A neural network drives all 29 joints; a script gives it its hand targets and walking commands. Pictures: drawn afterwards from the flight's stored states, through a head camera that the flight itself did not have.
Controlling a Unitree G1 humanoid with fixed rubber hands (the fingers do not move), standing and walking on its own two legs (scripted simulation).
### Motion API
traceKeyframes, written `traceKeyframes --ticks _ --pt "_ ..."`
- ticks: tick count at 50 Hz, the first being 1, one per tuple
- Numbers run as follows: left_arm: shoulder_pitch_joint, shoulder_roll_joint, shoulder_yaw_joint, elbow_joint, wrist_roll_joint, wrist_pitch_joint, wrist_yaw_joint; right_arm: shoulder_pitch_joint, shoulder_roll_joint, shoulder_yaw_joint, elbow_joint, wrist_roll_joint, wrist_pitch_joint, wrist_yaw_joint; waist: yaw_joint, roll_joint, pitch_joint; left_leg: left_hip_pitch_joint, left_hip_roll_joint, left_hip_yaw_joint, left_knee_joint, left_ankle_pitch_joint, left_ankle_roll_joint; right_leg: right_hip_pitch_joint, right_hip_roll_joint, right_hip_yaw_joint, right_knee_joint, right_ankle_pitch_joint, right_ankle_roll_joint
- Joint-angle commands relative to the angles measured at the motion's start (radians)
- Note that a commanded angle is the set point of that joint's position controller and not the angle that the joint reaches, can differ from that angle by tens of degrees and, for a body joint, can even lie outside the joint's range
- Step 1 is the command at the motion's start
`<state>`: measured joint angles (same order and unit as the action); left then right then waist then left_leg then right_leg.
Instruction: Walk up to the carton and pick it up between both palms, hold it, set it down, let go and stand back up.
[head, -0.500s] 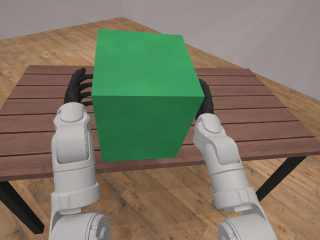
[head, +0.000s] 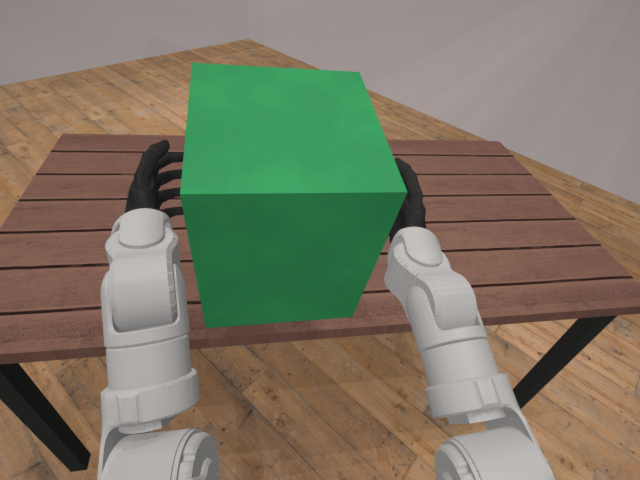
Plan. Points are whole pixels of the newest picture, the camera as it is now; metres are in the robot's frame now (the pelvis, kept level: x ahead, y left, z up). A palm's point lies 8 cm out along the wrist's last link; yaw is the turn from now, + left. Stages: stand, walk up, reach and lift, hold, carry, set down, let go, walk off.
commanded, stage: hold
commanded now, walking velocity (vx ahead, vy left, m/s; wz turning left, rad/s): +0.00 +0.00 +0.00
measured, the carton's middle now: (280, 203) +0.41 +0.02 +0.17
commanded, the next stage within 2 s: none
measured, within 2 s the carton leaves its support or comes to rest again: neither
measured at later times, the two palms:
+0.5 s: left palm (152, 217) +0.35 +0.16 +0.20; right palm (406, 228) +0.35 -0.13 +0.18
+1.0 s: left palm (157, 217) +0.35 +0.15 +0.19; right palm (409, 229) +0.35 -0.13 +0.18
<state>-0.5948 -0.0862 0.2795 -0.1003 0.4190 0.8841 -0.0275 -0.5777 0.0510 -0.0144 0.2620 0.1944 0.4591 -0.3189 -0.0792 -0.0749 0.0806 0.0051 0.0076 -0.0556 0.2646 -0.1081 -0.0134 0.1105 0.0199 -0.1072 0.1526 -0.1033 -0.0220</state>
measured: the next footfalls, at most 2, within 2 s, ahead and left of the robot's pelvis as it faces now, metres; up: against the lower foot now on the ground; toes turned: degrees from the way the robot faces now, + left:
none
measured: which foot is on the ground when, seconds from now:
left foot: down 0.00-1.00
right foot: down 0.00-1.00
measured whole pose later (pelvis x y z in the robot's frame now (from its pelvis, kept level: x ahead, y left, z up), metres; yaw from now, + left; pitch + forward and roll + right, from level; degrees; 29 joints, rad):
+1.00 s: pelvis +0.00 +0.00 +0.00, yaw +0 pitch -9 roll -1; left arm -0.58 -0.08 0.26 -0.10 0.41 0.87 -0.01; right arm -0.58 0.04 -0.02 0.28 0.18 0.42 -0.30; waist -0.08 -0.07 0.10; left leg 0.01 0.01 -0.05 0.26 -0.11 -0.01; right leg 0.11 0.02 -0.10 0.16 -0.10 -0.02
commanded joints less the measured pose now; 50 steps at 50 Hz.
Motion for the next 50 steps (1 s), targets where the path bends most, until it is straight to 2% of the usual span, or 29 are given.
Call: traceKeyframes --ticks 1,11,23,28,34,41,46,50 --pt "-0.547 -0.4 -0.467 -0.129 -0.21 -0.06 -0.176 -0.709 0.294 0.267 -0.273 0.061 -0.073 0.077 -0.015 0.095 -0.395 0.114 -0.041 0.063 0.0 0.216 -0.04 0.075 0.022 -0.02 0.01 0.175 0.053" --pt "-0.566 -0.393 -0.463 -0.12 -0.206 -0.067 -0.161 -0.724 0.287 0.256 -0.247 0.047 -0.086 0.093 -0.011 0.103 -0.39 0.107 -0.038 0.072 -0.006 0.187 -0.04 0.061 0.024 -0.027 0.008 0.133 0.051" --pt "-0.548 -0.386 -0.469 -0.144 -0.207 -0.073 -0.166 -0.704 0.295 0.282 -0.272 0.055 -0.089 0.084 -0.009 0.086 -0.425 0.122 -0.043 0.07 0.005 0.261 -0.033 0.104 0.02 -0.018 0.018 0.225 0.058" --pt "-0.55 -0.386 -0.48 -0.166 -0.209 -0.07 -0.162 -0.689 0.289 0.275 -0.262 0.056 -0.089 0.087 -0.015 0.104 -0.399 0.132 -0.042 0.07 0.004 0.26 -0.04 0.083 0.02 -0.02 0.014 0.201 0.051" --pt "-0.549 -0.376 -0.458 -0.119 -0.204 -0.068 -0.159 -0.694 0.271 0.244 -0.219 0.044 -0.091 0.097 -0.01 0.097 -0.348 0.094 -0.036 0.076 -0.017 0.167 -0.038 0.067 0.02 -0.023 0.008 0.115 0.052" --pt "-0.569 -0.383 -0.479 -0.148 -0.216 -0.081 -0.154 -0.714 0.284 0.254 -0.25 0.04 -0.102 0.097 -0.022 0.097 -0.424 0.131 -0.04 0.074 0.006 0.23 -0.041 0.082 0.025 -0.025 0.014 0.165 0.053" --pt "-0.556 -0.382 -0.483 -0.157 -0.215 -0.088 -0.153 -0.705 0.292 0.277 -0.271 0.045 -0.105 0.095 -0.015 0.085 -0.445 0.142 -0.045 0.071 0.013 0.277 -0.034 0.097 0.022 -0.02 0.022 0.22 0.059" --pt "-0.545 -0.376 -0.465 -0.145 -0.202 -0.081 -0.154 -0.694 0.289 0.279 -0.256 0.045 -0.099 0.094 -0.003 0.084 -0.405 0.121 -0.043 0.071 0.0 0.258 -0.03 0.103 0.018 -0.017 0.021 0.216 0.06"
